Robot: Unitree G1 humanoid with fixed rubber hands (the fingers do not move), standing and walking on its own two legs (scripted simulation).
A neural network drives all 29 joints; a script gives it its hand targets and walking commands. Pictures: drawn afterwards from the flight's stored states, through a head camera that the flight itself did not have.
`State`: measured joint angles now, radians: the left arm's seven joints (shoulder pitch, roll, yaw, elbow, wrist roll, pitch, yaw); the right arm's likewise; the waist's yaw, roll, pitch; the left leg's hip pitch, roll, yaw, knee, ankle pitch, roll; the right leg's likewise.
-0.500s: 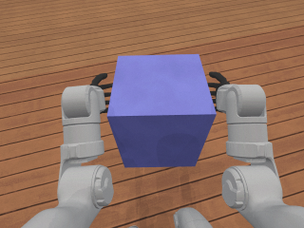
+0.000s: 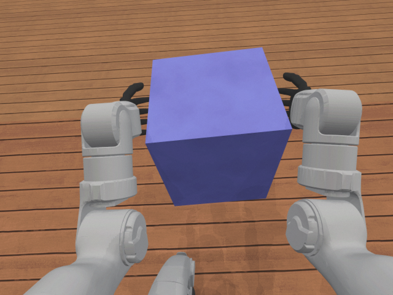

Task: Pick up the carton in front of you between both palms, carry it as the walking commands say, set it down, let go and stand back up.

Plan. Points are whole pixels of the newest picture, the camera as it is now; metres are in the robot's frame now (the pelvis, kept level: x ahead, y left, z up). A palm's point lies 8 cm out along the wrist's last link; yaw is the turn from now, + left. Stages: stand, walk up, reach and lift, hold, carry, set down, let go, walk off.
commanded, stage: carry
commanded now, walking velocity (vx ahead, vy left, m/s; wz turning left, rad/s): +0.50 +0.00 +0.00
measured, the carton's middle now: (213, 134) +0.40 +0.04 +0.10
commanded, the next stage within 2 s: none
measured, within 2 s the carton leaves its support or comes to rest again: neither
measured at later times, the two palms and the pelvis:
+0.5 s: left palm (183, 2) +0.72 +0.13 +0.23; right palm (309, 6) +0.70 -0.17 +0.23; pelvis +0.33 +0.01 +0.04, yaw -1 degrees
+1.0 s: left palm out of the picture +1.03 +0.15 +0.25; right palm out of the picture +1.01 -0.15 +0.25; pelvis +0.64 +0.03 +0.10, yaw -1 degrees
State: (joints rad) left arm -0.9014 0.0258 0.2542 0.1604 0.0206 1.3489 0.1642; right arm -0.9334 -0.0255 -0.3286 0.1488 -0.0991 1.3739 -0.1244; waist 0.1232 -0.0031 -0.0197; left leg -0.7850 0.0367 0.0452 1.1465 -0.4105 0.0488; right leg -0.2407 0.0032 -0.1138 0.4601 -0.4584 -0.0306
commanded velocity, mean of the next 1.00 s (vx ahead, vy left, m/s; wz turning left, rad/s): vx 0.50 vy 0.00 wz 0.00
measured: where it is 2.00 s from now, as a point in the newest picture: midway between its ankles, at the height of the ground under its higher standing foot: (227, 98)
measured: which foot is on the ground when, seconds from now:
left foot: up 0.00-0.10, down 0.12-0.50, up 0.52-0.84, down 0.86-1.00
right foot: down 0.00-0.14, up 0.16-0.46, down 0.48-0.90, up 0.92-1.00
